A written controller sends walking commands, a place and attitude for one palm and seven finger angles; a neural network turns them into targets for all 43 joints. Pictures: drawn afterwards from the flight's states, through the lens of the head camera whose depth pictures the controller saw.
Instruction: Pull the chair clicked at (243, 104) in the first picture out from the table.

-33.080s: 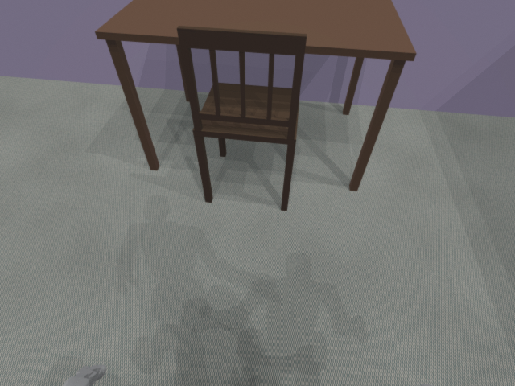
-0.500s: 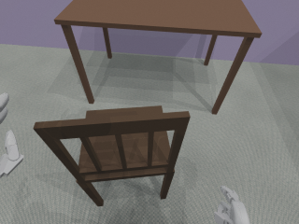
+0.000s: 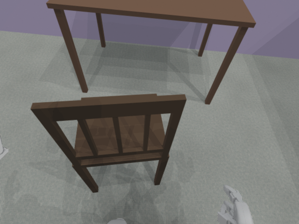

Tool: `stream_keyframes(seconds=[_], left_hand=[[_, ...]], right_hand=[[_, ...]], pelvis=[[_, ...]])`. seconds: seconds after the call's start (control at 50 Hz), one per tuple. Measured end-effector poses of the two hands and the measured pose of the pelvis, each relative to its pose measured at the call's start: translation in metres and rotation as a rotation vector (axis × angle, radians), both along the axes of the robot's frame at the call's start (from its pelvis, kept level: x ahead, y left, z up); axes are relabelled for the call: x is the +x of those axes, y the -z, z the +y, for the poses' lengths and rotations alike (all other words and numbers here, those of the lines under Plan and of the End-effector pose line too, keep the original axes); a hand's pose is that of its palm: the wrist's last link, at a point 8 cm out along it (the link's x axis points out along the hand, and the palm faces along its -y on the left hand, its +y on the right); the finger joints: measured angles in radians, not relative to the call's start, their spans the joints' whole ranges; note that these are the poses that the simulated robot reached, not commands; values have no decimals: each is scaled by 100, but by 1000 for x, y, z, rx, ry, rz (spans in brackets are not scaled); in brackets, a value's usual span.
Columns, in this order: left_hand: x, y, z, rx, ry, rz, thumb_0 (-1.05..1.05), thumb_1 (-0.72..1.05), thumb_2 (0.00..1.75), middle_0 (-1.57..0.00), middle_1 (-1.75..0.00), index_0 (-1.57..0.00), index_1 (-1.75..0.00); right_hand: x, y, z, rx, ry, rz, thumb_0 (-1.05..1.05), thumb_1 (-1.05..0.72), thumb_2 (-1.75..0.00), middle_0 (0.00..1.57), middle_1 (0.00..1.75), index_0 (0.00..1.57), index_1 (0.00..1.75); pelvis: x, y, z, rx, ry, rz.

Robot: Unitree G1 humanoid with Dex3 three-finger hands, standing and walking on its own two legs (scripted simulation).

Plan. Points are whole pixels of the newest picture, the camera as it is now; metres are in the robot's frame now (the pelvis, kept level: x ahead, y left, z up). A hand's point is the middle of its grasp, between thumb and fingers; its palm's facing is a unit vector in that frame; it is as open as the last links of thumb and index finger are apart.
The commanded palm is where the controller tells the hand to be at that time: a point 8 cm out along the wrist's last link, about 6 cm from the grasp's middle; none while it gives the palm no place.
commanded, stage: step back with the hand held close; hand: left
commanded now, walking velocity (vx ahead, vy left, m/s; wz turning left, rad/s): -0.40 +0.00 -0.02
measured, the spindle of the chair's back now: (118, 135) +0.40 +0.14 -0.09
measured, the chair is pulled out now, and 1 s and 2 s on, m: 0.60 0.60 0.60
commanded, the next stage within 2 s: stop stepping back and stand still in 0.38 s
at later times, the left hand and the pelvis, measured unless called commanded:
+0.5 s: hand out of the picture +0.09 +0.26 +0.17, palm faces +0.47 -0.76 -0.44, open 7.4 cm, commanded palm +0.02 +0.29 +0.19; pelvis -0.10 -0.01 +0.00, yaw +2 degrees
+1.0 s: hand out of the picture +0.03 +0.24 +0.16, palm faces +0.42 -0.79 -0.45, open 7.5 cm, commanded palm -0.02 +0.28 +0.19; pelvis -0.16 -0.03 +0.01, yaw +1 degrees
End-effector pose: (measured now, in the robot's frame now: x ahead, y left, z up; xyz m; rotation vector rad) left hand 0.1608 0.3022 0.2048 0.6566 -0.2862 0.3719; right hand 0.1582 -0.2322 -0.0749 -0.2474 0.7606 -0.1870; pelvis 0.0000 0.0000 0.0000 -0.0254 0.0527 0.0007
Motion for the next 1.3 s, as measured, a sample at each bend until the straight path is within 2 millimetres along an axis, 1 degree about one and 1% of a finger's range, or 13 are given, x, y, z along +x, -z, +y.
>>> stream_keyframes(seconds=[0.1, 0.22, 0.34, 0.46, 0.52, 0.64, 0.76, 0.84, 0.92, 1.02, 1.16, 1.28, 1.3], left_hand=[[-10, 6, -21, -21, 36, 40, 1, 89, 90, -20, -30, -21, -30], [-41, 9, -41, -39, 46, 64, 1, 88, 90, -21, -30, -21, -30], [-73, 9, -22, -82, -36, 29, 1, 88, 90, -21, -30, -21, -30], [-105, 19, -5, -94, -46, -26, 1, 88, 90, -21, -30, -21, -30], [-119, 15, -8, -110, -39, -38, 1, 88, 90, -21, -30, -21, -30], [-142, -10, -33, -52, 21, -92, 1, 88, 90, -21, -30, -21, -30], [-151, -3, -40, -53, 7, -15, 1, 88, 90, -21, -30, -21, -30], [-159, 13, -34, -105, -14, 42, 1, 88, 90, -21, -30, -21, -30], [-167, 27, -26, -143, -21, 51, 1, 88, 90, -21, -30, -21, -30], [-172, 21, -26, -128, -25, 26, 1, 88, 90, -21, -30, -21, -30], [-172, 3, -29, -86, -12, -44, 1, 88, 90, -21, -30, -21, -30], [-161, 21, -24, -139, -59, 35, 1, 88, 90, -21, -30, -21, -30], [-157, 32, -23, -138, -58, 77, 1, 89, 90, -20, -30, -21, -30]], right_hand=[[-6, 8, 1, 52, -27, -21, 1, -90, -89, 21, 30, 20, 30], [-23, 10, -13, 78, -8, -35, 1, -90, -89, 21, 30, 20, 30], [-51, -8, -23, 7, 0, -3, 2, -90, -89, 21, 30, 20, 30], [-75, -10, -17, -59, -38, -11, 1, -90, -89, 20, 30, 20, 30], [-92, -13, -7, -27, -51, -28, 1, -90, -89, 20, 30, 20, 30], [-124, -6, 2, 84, -53, -58, 1, -90, -89, 21, 30, 20, 30], [-164, 9, -16, 114, -19, -8, 1, -90, -89, 21, 30, 20, 30], [-191, 6, -39, 58, 42, 32, 1, -90, -89, 21, 30, 20, 30], [-209, -2, -54, -26, 73, 55, 2, -90, -89, 21, 30, 20, 30], [-209, -15, -55, -49, 69, 4, 2, -90, -89, 20, 30, 20, 30], [-183, -12, -36, 20, 20, -50, 2, -90, -89, 20, 30, 20, 30], [-161, -11, -20, 63, -13, -59, 1, -90, -89, 21, 30, 20, 30], [-158, -8, -19, 69, -38, -53, 1, -90, -89, 21, 30, 20, 30]], pelvis=[[-20, 0, -10, 1, 4, -25], [-41, 1, -23, 11, -2, -36], [-61, -8, -21, 50, -20, -15], [-96, 0, -11, 35, -44, -30], [-108, -4, -13, 17, -42, -30], [-128, -3, -24, 8, -5, -38], [-147, -4, -34, -13, -12, -69], [-150, -7, -32, -3, -11, -59], [-156, -6, -27, 4, -19, -67], [-157, -9, -26, 10, -20, -72], [-154, -10, -28, 0, -19, -78], [-149, -12, -27, 0, -9, -64], [-149, -11, -27, 1, -16, -53]])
